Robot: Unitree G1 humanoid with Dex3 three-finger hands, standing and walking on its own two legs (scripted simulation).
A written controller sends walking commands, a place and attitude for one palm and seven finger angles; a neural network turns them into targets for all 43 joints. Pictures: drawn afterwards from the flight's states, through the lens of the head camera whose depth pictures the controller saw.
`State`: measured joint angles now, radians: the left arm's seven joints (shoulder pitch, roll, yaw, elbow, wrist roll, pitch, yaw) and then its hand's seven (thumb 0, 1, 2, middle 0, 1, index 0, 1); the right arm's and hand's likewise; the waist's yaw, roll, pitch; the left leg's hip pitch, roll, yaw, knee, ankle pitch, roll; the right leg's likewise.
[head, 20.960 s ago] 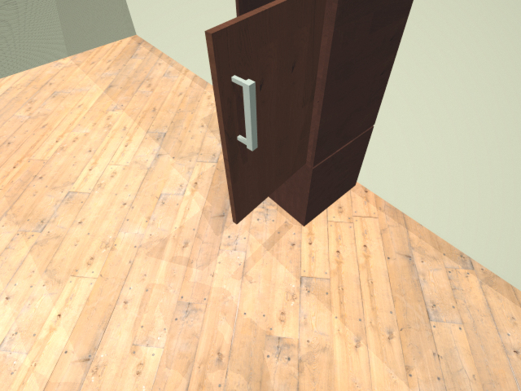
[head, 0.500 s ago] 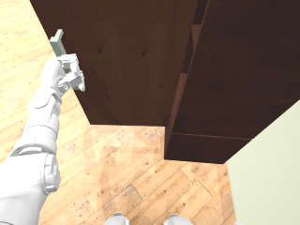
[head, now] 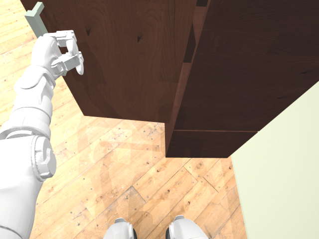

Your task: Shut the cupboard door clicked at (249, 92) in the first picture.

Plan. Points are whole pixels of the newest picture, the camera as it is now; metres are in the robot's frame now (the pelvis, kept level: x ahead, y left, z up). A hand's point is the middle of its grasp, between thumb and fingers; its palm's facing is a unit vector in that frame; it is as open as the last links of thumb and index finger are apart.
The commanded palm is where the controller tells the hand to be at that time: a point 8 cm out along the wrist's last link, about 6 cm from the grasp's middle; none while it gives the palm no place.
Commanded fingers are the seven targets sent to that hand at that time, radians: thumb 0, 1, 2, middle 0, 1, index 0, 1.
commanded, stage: push the door shut along its arc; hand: left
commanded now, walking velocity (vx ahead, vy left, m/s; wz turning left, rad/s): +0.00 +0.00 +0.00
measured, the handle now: (52, 43) +0.59 +0.21 +0.11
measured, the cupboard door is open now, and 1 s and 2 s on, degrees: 86 71 64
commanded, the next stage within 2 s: pull the fist back off the door in 0.88 s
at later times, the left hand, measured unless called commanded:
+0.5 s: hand (90, 41) +0.57 +0.11 +0.13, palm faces -0.30 -0.95 +0.01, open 3.0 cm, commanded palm +0.58 +0.15 +0.12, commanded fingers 0.00 0.90 0.90 -1.30 -1.50 -1.30 -1.50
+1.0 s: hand (104, 34) +0.60 +0.08 +0.12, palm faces -0.38 -0.93 -0.02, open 3.4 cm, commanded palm +0.64 +0.09 +0.12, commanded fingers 0.00 0.90 0.90 -1.30 -1.50 -1.30 -1.50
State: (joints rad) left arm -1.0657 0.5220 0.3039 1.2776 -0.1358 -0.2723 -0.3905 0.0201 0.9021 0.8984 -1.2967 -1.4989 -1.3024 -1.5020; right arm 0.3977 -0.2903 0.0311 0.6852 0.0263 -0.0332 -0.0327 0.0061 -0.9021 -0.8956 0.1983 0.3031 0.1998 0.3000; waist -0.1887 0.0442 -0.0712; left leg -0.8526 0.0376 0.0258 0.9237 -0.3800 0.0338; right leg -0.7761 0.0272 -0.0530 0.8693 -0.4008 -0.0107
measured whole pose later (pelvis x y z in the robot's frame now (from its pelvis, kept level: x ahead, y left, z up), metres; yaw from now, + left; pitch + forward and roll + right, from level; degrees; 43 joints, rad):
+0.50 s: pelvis +0.00 +0.00 -0.01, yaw -1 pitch +23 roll -4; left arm -1.30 0.65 0.31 1.39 -0.05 -0.21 -0.44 0.01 0.87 0.90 -1.30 -1.50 -1.30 -1.50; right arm 0.44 -0.29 0.04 0.68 0.00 -0.04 -0.04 0.00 -0.90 -0.90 0.20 0.30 0.20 0.30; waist -0.27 0.05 -0.07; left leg -1.00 0.05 0.02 1.00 -0.41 0.04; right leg -0.92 0.04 -0.05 0.93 -0.42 -0.01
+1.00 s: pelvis +0.00 +0.00 -0.03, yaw -1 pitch +27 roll -5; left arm -1.53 0.65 0.19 1.43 -0.02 -0.15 -0.43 0.00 1.00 0.99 -1.30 -1.50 -1.30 -1.50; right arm 0.41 -0.28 0.05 0.74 -0.03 -0.09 -0.04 0.00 -0.90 -0.90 0.20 0.30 0.20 0.30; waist -0.30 0.06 -0.06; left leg -1.15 0.05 -0.01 1.10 -0.43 0.04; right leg -1.05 0.04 -0.08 1.02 -0.45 -0.01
